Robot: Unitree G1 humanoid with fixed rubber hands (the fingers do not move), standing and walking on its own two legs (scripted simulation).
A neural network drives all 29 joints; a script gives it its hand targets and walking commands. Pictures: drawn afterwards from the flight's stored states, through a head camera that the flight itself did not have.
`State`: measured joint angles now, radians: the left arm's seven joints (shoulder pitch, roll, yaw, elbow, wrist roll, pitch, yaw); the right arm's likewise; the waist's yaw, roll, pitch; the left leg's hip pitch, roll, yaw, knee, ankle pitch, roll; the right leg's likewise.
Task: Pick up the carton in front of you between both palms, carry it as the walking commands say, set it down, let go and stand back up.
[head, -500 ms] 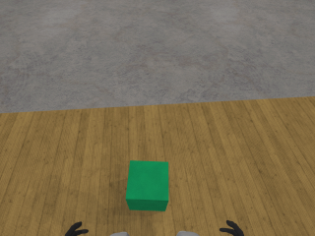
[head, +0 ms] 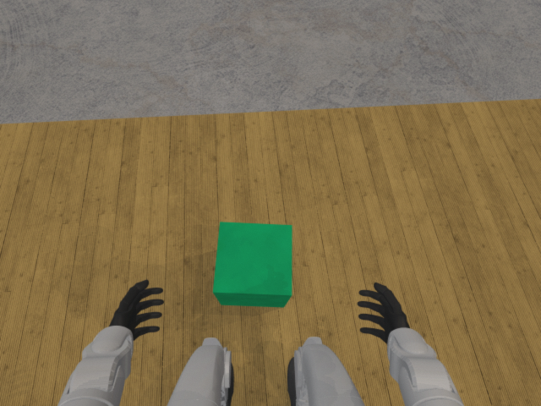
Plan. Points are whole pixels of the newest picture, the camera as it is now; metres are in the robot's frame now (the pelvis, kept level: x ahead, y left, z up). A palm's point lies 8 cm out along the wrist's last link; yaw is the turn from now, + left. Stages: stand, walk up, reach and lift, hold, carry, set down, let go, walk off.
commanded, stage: reach and lift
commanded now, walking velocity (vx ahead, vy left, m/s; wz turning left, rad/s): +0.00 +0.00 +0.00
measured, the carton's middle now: (254, 267) +0.43 +0.02 -0.57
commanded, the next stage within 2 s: none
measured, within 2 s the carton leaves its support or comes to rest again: neither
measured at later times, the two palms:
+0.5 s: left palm (152, 212) +0.43 +0.21 -0.14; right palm (356, 222) +0.41 -0.18 -0.14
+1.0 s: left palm (176, 240) +0.44 +0.21 -0.33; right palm (335, 246) +0.42 -0.18 -0.33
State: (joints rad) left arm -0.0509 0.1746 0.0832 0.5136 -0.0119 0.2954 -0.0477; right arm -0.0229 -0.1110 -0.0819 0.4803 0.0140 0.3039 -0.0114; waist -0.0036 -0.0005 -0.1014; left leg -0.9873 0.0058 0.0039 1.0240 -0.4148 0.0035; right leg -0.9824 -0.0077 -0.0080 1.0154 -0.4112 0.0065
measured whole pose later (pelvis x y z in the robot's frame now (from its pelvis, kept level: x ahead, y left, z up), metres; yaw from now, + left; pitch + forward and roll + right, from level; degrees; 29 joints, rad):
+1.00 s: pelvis -0.05 +0.00 -0.17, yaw -1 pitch +53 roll -1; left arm -1.04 0.30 0.24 0.95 -0.05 0.02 0.02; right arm -0.98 -0.18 -0.25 0.85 0.06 0.02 -0.11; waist 0.00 0.00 -0.11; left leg -2.03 0.01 -0.01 1.61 -0.49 0.01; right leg -2.03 0.00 0.00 1.59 -0.48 0.02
